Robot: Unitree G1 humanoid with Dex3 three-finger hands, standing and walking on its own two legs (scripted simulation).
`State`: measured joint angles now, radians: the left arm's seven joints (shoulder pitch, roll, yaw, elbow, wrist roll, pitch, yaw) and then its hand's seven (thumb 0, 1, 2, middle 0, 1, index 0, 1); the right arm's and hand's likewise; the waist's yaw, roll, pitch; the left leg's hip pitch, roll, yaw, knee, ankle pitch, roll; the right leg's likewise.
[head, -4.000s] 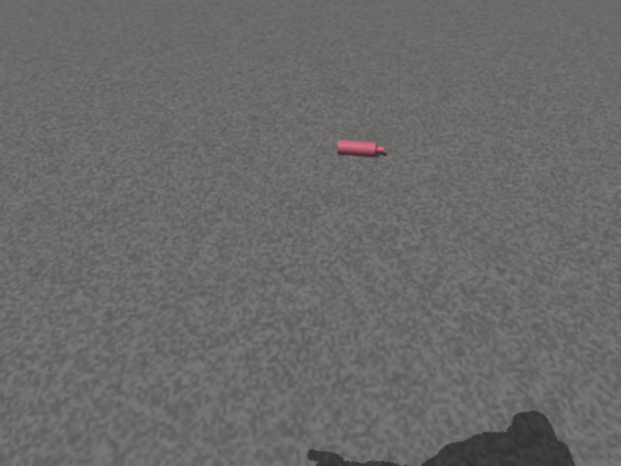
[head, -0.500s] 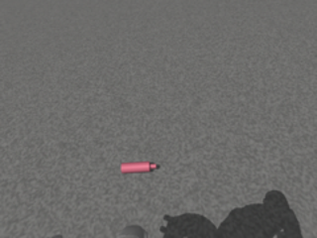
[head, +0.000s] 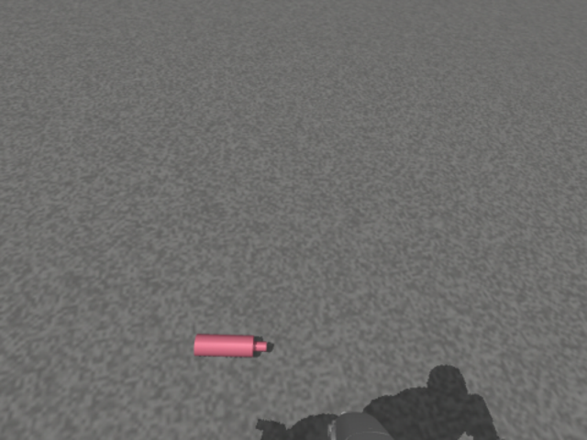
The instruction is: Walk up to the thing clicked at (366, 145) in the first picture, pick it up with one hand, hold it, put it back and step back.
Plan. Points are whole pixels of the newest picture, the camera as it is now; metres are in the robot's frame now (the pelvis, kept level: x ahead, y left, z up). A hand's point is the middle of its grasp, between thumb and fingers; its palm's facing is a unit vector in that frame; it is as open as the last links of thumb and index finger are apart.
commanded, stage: walk up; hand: left
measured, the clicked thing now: (231, 345) +0.50 +0.15 -0.74
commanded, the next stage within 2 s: stand in 1.94 s
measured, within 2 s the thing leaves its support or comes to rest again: neither
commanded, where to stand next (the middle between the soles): +0.14 -0.04 m, yaw -2 degrees
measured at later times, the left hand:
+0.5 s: hand out of the picture +0.14 +0.23 -0.13, palm faces -0.03 -0.90 -0.43, open 7.4 cm
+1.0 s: hand (129, 428) +0.17 +0.24 -0.15, palm faces -0.01 -0.93 -0.36, open 7.4 cm
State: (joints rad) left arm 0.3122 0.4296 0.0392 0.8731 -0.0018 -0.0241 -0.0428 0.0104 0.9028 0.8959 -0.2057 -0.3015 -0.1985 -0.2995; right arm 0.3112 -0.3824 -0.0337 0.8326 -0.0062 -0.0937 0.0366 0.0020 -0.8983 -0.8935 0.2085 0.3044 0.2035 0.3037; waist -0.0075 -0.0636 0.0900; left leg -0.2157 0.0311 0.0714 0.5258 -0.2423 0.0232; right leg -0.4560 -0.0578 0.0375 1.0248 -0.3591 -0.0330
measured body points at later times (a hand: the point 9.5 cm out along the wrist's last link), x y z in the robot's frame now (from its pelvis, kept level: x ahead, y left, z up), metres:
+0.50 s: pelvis +0.08 -0.04 -0.01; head +0.10 -0.07 +0.44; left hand +0.14 +0.28 -0.10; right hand +0.14 -0.36 -0.14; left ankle +0.12 +0.11 -0.71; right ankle +0.14 -0.17 -0.74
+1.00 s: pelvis +0.11 -0.02 +0.00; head +0.12 -0.02 +0.45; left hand +0.17 +0.29 -0.13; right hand +0.22 -0.31 -0.13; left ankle +0.14 +0.10 -0.74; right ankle +0.12 -0.16 -0.74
